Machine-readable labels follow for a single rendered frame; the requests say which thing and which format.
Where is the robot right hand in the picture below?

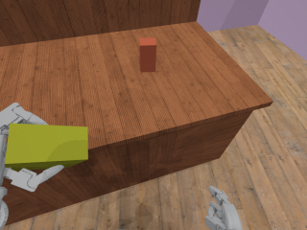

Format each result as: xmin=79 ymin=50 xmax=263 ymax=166
xmin=205 ymin=185 xmax=243 ymax=230

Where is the sponge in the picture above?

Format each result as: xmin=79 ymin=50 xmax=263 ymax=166
xmin=5 ymin=123 xmax=88 ymax=172

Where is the table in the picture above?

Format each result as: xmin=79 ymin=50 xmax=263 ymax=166
xmin=0 ymin=0 xmax=273 ymax=226

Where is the robot left hand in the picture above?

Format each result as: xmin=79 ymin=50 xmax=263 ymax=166
xmin=0 ymin=103 xmax=64 ymax=192

